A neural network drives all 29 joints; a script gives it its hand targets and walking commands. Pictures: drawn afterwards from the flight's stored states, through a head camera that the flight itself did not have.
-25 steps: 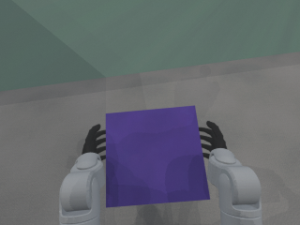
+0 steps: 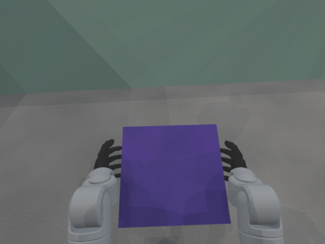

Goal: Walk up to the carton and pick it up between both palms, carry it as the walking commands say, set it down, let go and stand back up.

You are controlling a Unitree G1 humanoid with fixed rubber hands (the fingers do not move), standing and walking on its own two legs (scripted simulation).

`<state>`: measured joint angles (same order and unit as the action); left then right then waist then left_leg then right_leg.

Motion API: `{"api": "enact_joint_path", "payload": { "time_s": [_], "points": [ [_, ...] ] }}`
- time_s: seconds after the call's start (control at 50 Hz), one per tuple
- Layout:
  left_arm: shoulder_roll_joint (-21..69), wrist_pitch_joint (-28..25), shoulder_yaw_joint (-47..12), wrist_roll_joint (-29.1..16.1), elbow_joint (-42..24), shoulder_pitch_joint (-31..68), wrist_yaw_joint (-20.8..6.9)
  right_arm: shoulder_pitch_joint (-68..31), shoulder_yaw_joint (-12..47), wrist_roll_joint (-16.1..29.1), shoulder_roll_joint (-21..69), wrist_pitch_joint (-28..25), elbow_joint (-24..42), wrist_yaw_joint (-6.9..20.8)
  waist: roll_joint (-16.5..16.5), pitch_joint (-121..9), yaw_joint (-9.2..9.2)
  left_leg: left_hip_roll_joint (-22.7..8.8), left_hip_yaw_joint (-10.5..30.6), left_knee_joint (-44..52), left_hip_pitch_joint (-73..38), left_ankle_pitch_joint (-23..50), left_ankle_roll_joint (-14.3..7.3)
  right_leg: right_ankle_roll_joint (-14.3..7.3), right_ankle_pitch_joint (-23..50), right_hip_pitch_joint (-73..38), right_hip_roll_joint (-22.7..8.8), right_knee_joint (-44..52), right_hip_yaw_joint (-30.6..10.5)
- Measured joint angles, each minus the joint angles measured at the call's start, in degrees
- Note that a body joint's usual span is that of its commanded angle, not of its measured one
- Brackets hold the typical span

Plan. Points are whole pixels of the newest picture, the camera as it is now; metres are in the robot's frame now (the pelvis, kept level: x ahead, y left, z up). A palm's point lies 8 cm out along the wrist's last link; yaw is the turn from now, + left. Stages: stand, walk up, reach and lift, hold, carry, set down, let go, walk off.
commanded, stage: carry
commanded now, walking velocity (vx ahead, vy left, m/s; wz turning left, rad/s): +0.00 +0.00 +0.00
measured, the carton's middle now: (169, 178) +0.31 +0.00 +0.01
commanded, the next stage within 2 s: none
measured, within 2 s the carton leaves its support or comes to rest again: neither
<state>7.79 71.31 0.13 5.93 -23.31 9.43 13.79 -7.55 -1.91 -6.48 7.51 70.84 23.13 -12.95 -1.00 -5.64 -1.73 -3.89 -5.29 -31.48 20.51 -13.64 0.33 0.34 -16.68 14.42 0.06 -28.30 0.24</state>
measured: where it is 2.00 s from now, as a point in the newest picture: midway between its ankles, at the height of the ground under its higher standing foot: outside the picture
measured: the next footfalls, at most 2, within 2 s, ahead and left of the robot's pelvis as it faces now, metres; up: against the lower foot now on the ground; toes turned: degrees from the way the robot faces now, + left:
none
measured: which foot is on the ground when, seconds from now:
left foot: down 0.00-1.00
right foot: down 0.00-1.00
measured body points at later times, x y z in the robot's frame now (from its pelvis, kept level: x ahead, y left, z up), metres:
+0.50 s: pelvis -0.05 -0.02 +0.00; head -0.06 -0.02 +0.45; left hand +0.23 +0.14 +0.08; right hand +0.23 -0.16 +0.07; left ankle +0.02 +0.12 -0.73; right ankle -0.03 -0.12 -0.73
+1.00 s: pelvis -0.04 -0.01 +0.00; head -0.03 -0.01 +0.45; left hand +0.26 +0.14 +0.05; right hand +0.26 -0.16 +0.04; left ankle +0.02 +0.12 -0.73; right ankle -0.03 -0.12 -0.73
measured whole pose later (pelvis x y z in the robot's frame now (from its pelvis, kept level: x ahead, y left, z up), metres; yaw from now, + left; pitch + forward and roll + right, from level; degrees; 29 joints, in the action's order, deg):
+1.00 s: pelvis -0.04 -0.01 +0.00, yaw +1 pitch +3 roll +0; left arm 8.1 53.8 5.8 7.4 -3.0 11.8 10.3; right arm -11.0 -6.1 -6.9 7.9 54.9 3.9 -9.6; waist 0.2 -3.0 -0.1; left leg -3.2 -4.9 -27.0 22.0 -7.7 0.8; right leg -0.6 -14.8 19.3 -0.4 -31.1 0.7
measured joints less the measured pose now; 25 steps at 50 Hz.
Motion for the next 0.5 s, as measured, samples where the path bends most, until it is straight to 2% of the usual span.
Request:
{"api": "enact_joint_path", "payload": {
  "time_s": [0.04, 0.1, 0.18, 0.28, 0.36, 0.46, 0.5],
  "points": [
    [0.10, 0.05, -0.27, 0.44, 2.89, 0.76, -0.69, 0.50, -0.77, -0.09, -0.04, 0.73, -0.81, -0.11, -1.08, 0.24, 1.80, -0.11, 0.61, 0.60, -0.83, 1.92, 0.39, -0.30, -0.18, -0.19, 0.23, -1.06, 0.43],
    [0.04, 0.26, 0.52, 1.41, 5.28, 0.56, -1.38, 1.58, -0.03, 0.94, -0.10, 2.53, -0.89, -0.53, -0.46, -0.03, 3.87, 0.18, 0.60, 1.84, -1.57, 1.87, 0.88, -0.80, -0.75, 0.55, -0.01, -2.84, 0.48],
    [-0.12, 0.62, 1.70, 1.39, 5.27, -0.98, -2.23, 1.59, 0.53, 1.82, -0.11, 3.52, -2.05, -0.57, 0.47, -0.26, 5.20, -0.18, 0.83, 2.76, -1.12, 3.49, 1.35, -1.54, 0.03, 1.51, 0.42, -3.16, 0.71],
    [-0.22, -0.05, 1.87, 1.69, 4.52, -1.81, -2.08, 0.43, 0.61, 1.86, -0.02, 2.77, -3.28, -0.29, 0.92, 0.23, 4.09, -0.65, 1.20, 4.26, -0.19, 5.53, 1.82, -2.06, 1.69, 2.68, 0.97, -2.25, 1.07],
    [-0.01, -3.40, 3.52, 2.26, 9.99, 0.08, -2.61, -2.39, -0.84, 0.53, 0.28, -0.47, -9.45, 0.96, 0.70, 0.49, 2.69, -0.81, 1.48, 4.71, 0.26, 6.57, 1.78, -2.04, 2.82, 2.94, 1.17, -1.55, 1.35],
    [-0.02, -4.45, 2.45, 1.84, 7.16, 0.06, -1.51, -2.34, -0.58, 0.26, 0.29, -2.45, -7.39, 0.88, 0.94, 1.52, 1.41, -0.31, 1.31, 5.22, 1.20, 7.39, 1.37, -1.78, 3.29, 4.22, 0.68, -1.75, 1.21],
    [0.10, -6.02, 3.16, 2.54, 10.46, 1.13, -2.30, -3.34, -1.70, -0.73, 0.42, -4.17, -10.72, 2.13, 0.73, 1.15, 1.26, -0.10, 1.13, 5.52, 1.21, 7.61, 1.08, -1.54, 3.53, 4.30, 0.47, -1.54, 1.05]
  ]
}}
